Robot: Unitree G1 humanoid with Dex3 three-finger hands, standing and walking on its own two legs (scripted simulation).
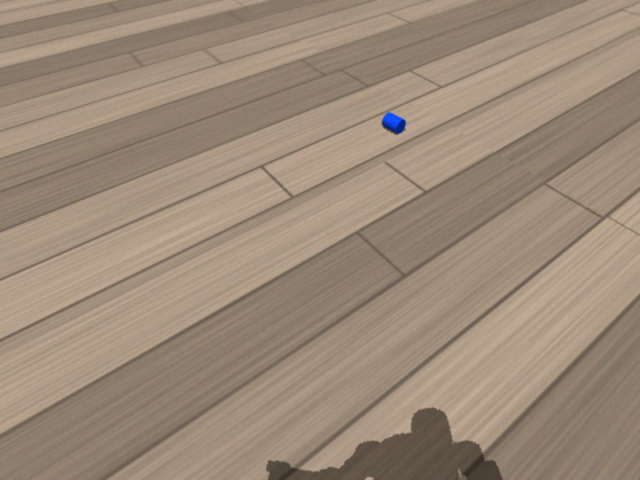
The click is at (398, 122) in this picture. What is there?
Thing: lying can
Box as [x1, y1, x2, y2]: [382, 112, 405, 133]
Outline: 388,112 383,117 382,125 396,133 399,133 404,127 405,121
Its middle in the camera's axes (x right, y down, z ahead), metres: +0.41 -0.69 +2.19
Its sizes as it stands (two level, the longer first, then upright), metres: 0.105 0.083 0.083
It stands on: the floor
